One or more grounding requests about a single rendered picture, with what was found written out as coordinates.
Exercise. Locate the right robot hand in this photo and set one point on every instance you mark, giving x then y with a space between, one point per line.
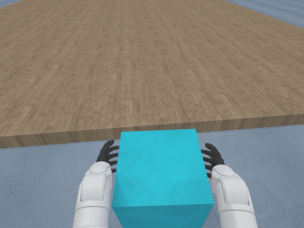
214 160

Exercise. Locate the left robot hand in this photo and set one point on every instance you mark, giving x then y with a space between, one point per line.
105 156

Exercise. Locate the robot right forearm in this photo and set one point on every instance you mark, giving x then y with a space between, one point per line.
235 207

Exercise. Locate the robot left forearm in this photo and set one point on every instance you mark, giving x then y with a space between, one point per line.
93 199

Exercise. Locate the carton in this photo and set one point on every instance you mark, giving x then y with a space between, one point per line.
161 180

